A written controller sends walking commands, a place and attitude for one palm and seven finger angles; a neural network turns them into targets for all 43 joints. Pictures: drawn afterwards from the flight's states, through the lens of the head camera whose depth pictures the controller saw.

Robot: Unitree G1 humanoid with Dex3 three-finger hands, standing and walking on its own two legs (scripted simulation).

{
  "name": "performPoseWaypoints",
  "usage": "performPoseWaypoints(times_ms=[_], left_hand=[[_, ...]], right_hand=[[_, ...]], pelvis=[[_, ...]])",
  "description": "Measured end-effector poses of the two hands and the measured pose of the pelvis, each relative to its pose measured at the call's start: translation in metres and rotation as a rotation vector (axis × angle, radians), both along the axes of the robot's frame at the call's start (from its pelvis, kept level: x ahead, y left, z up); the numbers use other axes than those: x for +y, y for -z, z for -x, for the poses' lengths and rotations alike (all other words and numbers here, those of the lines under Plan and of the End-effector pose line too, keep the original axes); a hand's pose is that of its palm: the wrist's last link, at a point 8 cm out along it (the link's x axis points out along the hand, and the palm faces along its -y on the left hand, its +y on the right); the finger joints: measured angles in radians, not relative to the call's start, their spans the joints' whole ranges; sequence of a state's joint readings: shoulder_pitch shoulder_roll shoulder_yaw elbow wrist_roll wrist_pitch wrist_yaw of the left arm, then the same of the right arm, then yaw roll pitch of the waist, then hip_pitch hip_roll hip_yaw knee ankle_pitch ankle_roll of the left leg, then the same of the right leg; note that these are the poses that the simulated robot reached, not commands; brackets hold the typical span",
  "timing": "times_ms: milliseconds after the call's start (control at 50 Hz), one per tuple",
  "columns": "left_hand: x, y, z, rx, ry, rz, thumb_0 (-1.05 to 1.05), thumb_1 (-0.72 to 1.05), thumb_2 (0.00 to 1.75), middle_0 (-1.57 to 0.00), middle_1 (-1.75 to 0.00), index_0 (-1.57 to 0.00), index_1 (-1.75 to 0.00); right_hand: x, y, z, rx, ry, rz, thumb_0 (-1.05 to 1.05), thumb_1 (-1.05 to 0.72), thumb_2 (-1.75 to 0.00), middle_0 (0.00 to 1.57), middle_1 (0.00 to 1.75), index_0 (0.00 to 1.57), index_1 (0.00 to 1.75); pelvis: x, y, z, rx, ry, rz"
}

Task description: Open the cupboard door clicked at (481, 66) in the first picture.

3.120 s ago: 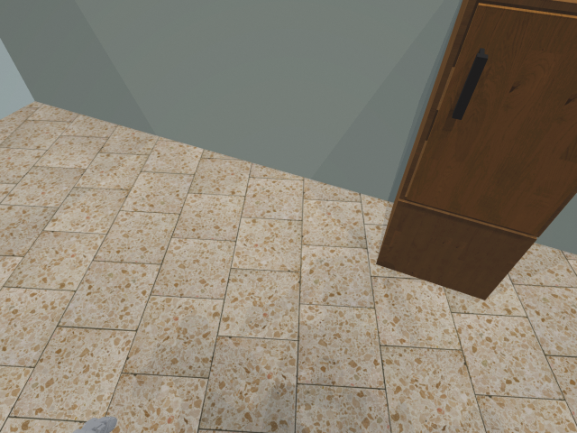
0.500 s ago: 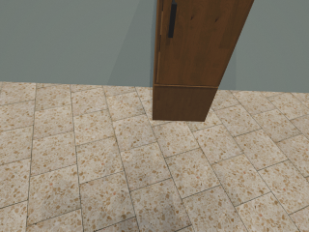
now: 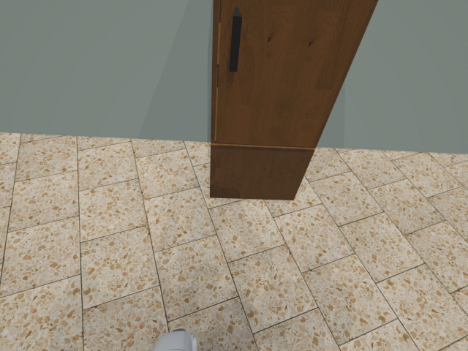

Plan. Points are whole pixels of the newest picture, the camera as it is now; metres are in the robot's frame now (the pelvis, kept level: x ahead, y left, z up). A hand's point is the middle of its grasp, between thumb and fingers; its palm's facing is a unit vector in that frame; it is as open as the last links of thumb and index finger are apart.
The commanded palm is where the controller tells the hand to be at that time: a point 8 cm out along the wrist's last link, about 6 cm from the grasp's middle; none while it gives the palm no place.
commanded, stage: take the last steps up to it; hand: left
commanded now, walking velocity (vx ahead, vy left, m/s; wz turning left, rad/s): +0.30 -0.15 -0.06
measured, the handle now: (235, 40) +0.87 +0.06 +0.10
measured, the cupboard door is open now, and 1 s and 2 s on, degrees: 0 0 0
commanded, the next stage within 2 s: come to a stop and stand still in 0.68 s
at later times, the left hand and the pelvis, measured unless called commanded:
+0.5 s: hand (179, 286) +0.27 +0.13 -0.16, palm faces -0.09 -0.99 -0.14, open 7.4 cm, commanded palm none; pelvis +0.19 -0.05 +0.02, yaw -3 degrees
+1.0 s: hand (229, 265) +0.33 +0.02 -0.18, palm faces +0.07 -0.99 -0.12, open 7.3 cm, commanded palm none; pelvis +0.35 -0.13 +0.00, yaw -1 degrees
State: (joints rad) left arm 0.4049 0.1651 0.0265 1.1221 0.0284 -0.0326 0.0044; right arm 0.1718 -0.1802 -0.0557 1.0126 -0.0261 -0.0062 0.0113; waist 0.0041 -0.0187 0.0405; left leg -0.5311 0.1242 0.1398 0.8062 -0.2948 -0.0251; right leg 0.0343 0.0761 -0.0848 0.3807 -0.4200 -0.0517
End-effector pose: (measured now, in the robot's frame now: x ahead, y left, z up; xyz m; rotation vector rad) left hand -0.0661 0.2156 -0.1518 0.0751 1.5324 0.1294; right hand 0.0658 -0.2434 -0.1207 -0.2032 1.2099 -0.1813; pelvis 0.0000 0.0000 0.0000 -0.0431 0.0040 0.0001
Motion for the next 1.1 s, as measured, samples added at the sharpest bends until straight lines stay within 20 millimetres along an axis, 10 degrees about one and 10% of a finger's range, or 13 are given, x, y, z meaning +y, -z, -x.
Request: performPoseWaypoints(times_ms=[120, 340, 600, 780, 920, 1100], left_hand=[[0.007, 0.012, -0.035, 0.086, 0.011, 0.041, 0.01, 0.91, 0.9, -0.2, -0.3, -0.2, -0.3], [0.011, -0.015, -0.225, -0.225, 0.067, 0.004, 0.01, 0.91, 0.9, -0.2, -0.3, -0.2, -0.29], [-0.079, -0.016, -0.395, -0.318, 0.193, -0.043, 0.01, 0.91, 0.9, -0.2, -0.3, -0.2, -0.29], [-0.108, -0.029, -0.408, -0.287, 0.07, -0.093, 0.0, 0.94, 0.9, -0.2, -0.3, -0.2, -0.3], [-0.135, -0.012, -0.392, -0.148, 0.016, -0.027, 0.0, 0.92, 0.9, -0.2, -0.3, -0.2, -0.3], [-0.138, -0.007, -0.406, -0.093, -0.019, -0.027, 0.01, 0.91, 0.9, -0.2, -0.3, -0.2, -0.3]], right_hand=[[0.023, 0.0, -0.065, -0.1, 0.005, 0.005, 0.0, -0.91, -0.9, 0.19, 0.3, 0.2, 0.3], [0.004, -0.02, -0.036, 0.122, 0.131, 0.017, -0.01, -0.94, -0.9, 0.2, 0.3, 0.2, 0.3], [-0.042, 0.02, -0.04, 0.403, 0.262, -0.138, 0.0, -0.91, -0.9, 0.2, 0.3, 0.2, 0.3], [-0.107, 0.013, -0.205, 0.195, 0.122, -0.084, 0.01, -0.91, -0.9, 0.19, 0.3, 0.19, 0.3], [-0.114, 0.004, -0.338, -0.015, 0.019, -0.045, 0.0, -0.92, -0.9, 0.19, 0.3, 0.19, 0.3], [-0.094, 0.0, -0.393, -0.079, -0.03, -0.066, 0.0, -0.91, -0.9, 0.19, 0.3, 0.2, 0.3]], pelvis=[[0.011, 0.008, -0.051, -0.025, 0.049, -0.012], [-0.006, -0.021, -0.125, -0.025, 0.05, -0.006], [-0.088, 0.004, -0.23, 0.004, 0.059, -0.048], [-0.124, -0.013, -0.294, 0.0, 0.004, -0.028], [-0.127, -0.009, -0.336, -0.011, 0.011, -0.002], [-0.129, -0.008, -0.348, -0.03, 0.024, -0.032]])
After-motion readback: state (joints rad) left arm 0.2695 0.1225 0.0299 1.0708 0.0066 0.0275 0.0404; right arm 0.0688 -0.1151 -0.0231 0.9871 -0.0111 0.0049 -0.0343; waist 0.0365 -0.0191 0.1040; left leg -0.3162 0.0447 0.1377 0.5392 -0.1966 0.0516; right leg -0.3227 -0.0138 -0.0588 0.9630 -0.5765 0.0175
